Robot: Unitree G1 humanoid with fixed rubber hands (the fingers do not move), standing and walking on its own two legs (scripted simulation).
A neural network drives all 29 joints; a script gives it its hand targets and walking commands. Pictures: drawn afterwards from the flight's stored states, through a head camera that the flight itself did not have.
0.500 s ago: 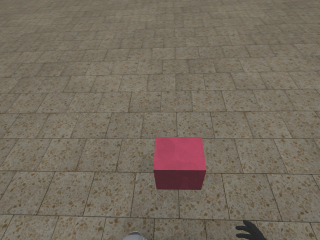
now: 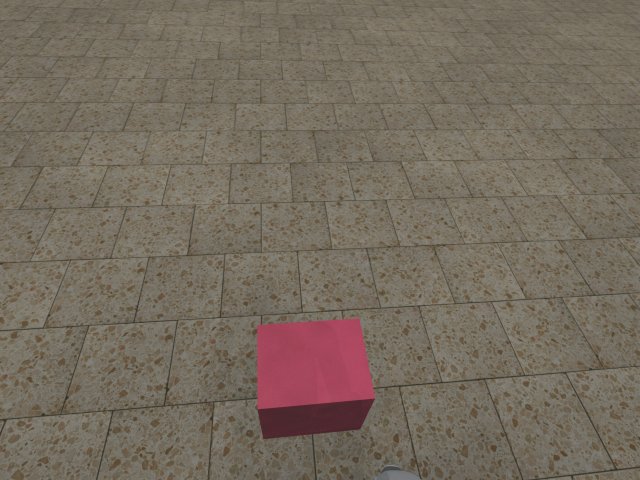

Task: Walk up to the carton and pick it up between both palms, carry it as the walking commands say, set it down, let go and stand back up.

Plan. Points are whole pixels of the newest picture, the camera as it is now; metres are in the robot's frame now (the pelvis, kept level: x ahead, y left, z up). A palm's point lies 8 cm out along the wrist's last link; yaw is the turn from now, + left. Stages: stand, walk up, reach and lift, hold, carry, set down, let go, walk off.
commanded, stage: walk up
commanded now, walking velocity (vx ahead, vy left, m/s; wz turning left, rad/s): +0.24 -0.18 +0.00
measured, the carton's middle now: (310, 379) +0.51 -0.03 -0.65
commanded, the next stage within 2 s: none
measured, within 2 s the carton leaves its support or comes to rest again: neither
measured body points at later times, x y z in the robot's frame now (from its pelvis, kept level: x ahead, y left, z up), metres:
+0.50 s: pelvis +0.11 -0.04 +0.00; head +0.14 -0.06 +0.45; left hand +0.06 +0.19 -0.15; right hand +0.22 -0.28 -0.16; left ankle +0.16 +0.09 -0.72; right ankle +0.11 -0.17 -0.75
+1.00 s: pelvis +0.11 -0.03 -0.01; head +0.14 -0.02 +0.43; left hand +0.15 +0.23 -0.17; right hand +0.12 -0.27 -0.17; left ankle +0.16 +0.08 -0.75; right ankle +0.10 -0.16 -0.74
